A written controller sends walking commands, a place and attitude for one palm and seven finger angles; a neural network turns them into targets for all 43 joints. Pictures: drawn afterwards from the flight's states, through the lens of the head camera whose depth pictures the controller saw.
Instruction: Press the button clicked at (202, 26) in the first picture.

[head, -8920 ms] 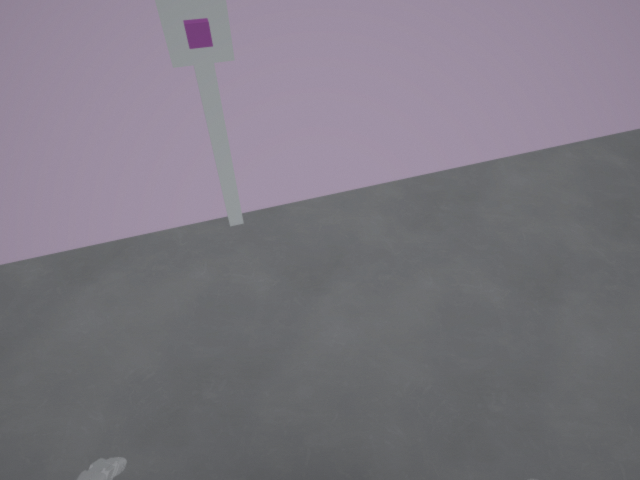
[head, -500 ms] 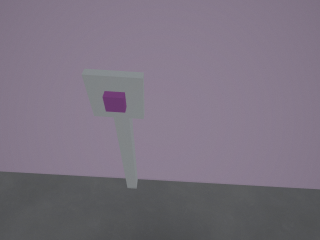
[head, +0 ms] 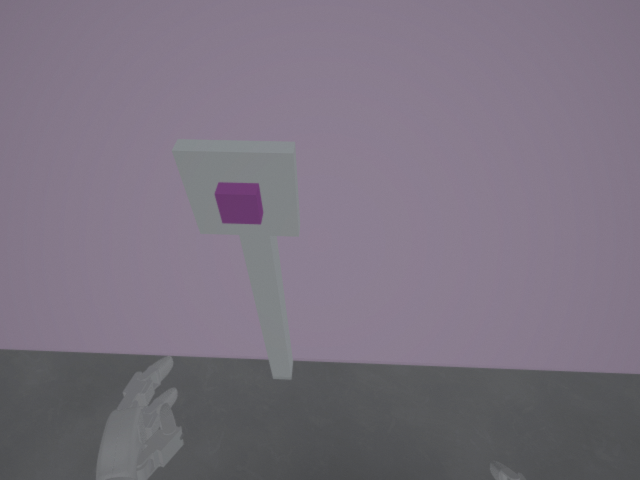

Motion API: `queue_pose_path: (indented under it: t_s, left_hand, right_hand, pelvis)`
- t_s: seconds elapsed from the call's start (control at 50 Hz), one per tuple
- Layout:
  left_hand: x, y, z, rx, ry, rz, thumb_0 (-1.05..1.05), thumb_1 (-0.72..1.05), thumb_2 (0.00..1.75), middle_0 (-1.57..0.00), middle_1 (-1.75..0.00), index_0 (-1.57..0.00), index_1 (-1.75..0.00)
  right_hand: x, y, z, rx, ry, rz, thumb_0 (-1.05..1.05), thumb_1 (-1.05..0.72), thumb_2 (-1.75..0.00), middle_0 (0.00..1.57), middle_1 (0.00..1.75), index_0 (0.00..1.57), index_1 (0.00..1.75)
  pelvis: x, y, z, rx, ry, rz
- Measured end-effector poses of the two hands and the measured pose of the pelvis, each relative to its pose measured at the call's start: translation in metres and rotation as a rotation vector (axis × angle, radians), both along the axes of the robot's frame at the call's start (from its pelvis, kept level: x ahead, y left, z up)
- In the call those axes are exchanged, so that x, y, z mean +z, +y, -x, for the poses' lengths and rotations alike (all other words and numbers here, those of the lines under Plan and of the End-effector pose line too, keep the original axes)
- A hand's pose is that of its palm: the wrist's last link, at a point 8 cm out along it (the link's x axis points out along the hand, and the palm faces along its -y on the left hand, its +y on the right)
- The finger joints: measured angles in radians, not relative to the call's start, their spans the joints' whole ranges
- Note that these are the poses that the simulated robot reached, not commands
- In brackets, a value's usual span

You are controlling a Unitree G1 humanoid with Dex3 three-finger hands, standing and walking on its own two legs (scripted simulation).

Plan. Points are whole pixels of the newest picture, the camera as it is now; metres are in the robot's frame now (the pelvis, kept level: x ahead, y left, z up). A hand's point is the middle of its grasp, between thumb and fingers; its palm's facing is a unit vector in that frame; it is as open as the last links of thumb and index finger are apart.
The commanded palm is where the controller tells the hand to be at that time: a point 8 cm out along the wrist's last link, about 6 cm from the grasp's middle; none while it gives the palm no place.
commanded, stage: raise the hand and make a fist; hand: left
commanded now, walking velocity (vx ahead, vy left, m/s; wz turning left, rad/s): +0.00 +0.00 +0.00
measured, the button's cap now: (240, 202) +0.52 +0.15 +0.05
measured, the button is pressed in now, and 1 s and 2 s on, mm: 0 0 0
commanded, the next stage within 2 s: aim a knuckle at the button in 1.82 s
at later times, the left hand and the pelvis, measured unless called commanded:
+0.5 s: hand (210, 439) +0.18 +0.14 -0.02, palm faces -0.06 -1.00 -0.05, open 3.7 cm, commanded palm +0.15 +0.21 -0.01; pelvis -0.02 -0.04 -0.08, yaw +0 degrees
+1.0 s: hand (180, 412) +0.20 +0.17 +0.01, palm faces +0.00 -1.00 -0.05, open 3.1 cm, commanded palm +0.18 +0.23 +0.02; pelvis +0.00 -0.02 -0.05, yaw -1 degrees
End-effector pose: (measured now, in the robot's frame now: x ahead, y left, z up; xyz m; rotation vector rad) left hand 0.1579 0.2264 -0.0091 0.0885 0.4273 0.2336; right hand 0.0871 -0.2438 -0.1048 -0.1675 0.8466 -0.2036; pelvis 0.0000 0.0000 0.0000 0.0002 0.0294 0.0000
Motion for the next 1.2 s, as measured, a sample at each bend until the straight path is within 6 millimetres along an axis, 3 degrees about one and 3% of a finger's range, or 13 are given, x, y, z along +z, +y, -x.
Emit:
queue_pose_path:
  t_s: [0.04,0.1,0.16,0.22,0.3,0.36,0.42,0.5,0.62,0.72,0.88,1.06,1.2]
  left_hand:
    - [0.017,-0.011,-0.025,-0.073,-0.205,0.035,0.02,0.94,0.9,-0.3,-0.41,-0.29,-0.41]
    - [0.017,-0.034,-0.034,-0.226,-0.417,0.099,0.01,0.93,0.9,-0.36,-0.48,-0.36,-0.48]
    - [-0.008,-0.045,-0.02,-0.313,-0.433,0.129,0.0,0.92,0.9,-0.44,-0.56,-0.43,-0.56]
    - [-0.035,-0.039,0.006,-0.258,-0.332,0.141,0.01,0.91,0.9,-0.52,-0.65,-0.52,-0.65]
    - [-0.038,-0.022,0.033,-0.142,-0.297,0.072,0.01,0.91,0.9,-0.63,-0.76,-0.63,-0.77]
    - [-0.021,-0.018,0.032,-0.147,-0.385,0.022,0.02,0.9,0.9,-0.71,-0.85,-0.71,-0.86]
    - [-0.01,-0.024,0.016,-0.22,-0.443,0.019,0.02,0.9,0.9,-0.79,-0.94,-0.79,-0.94]
    - [-0.009,-0.031,-0.008,-0.3,-0.379,0.055,0.01,0.9,0.9,-0.9,-1.06,-0.9,-1.06]
    - [0.002,-0.021,-0.015,-0.244,-0.312,0.056,0.02,0.9,0.9,-1.06,-1.24,-1.06,-1.24]
    - [0.012,-0.013,-0.013,-0.233,-0.354,0.033,0.01,0.9,0.9,-1.19,-1.37,-1.18,-1.38]
    - [0.014,-0.007,-0.017,-0.256,-0.376,0.053,0.01,0.9,0.9,-1.28,-1.47,-1.27,-1.47]
    - [0.03,0.003,-0.026,-0.246,-0.402,0.044,0.01,0.9,0.9,-1.3,-1.49,-1.29,-1.5]
    - [0.038,0.013,-0.032,-0.243,-0.393,0.043,0.01,0.9,0.9,-1.3,-1.5,-1.3,-1.5]
  right_hand:
    - [0.003,-0.006,-0.022,0.023,-0.092,0.009,0.01,-0.91,-0.9,0.2,0.3,0.2,0.3]
    - [0.007,-0.015,-0.053,0.06,-0.203,0.028,0.01,-0.9,-0.9,0.2,0.3,0.2,0.3]
    - [0.007,-0.025,-0.08,0.09,-0.279,0.054,0.01,-0.9,-0.9,0.2,0.3,0.2,0.3]
    - [0.005,-0.029,-0.102,0.113,-0.315,0.077,0.01,-0.9,-0.9,0.2,0.3,0.2,0.3]
    - [-0.005,-0.025,-0.118,0.151,-0.322,0.085,0.01,-0.9,-0.9,0.2,0.3,0.2,0.3]
    - [-0.019,-0.017,-0.118,0.18,-0.296,0.071,0.01,-0.9,-0.9,0.2,0.3,0.2,0.3]
    - [-0.036,-0.01,-0.107,0.179,-0.252,0.036,0.01,-0.9,-0.9,0.2,0.3,0.2,0.3]
    - [-0.049,-0.007,-0.083,0.12,-0.175,-0.015,0.01,-0.9,-0.9,0.2,0.3,0.2,0.3]
    - [-0.045,-0.017,-0.047,0.022,-0.092,-0.024,0.01,-0.9,-0.9,0.2,0.3,0.2,0.3]
    - [-0.039,-0.032,-0.035,0.008,-0.066,0.026,0.01,-0.9,-0.9,0.2,0.3,0.2,0.3]
    - [-0.019,-0.037,-0.05,0.015,-0.123,0.083,0.01,-0.9,-0.9,0.2,0.3,0.2,0.3]
    - [0.001,-0.007,-0.08,0.08,-0.214,0.042,0.01,-0.9,-0.9,0.2,0.3,0.2,0.3]
    - [0.006,0.012,-0.086,0.127,-0.225,0.012,0.01,-0.9,-0.9,0.2,0.3,0.2,0.3]
  pelvis:
    - [-0.01,-0.002,0.004,-0.011,0.05,-0.002]
    - [-0.031,-0.008,0.01,-0.032,0.114,-0.006]
    - [-0.053,-0.015,0.015,-0.038,0.152,-0.009]
    - [-0.068,-0.021,0.016,-0.034,0.17,-0.004]
    - [-0.079,-0.028,0.017,-0.013,0.186,0.02]
    - [-0.084,-0.033,0.019,0.002,0.2,0.038]
    - [-0.087,-0.035,0.02,0.007,0.21,0.048]
    - [-0.081,-0.037,0.019,0.0,0.21,0.04]
    - [-0.065,-0.035,0.011,-0.014,0.192,0.02]
    - [-0.06,-0.031,0.008,-0.015,0.187,0.019]
    - [-0.055,-0.022,0.007,-0.015,0.173,0.027]
    - [-0.046,-0.014,0.004,-0.009,0.145,0.037]
    - [-0.04,-0.01,0.002,-0.003,0.125,0.041]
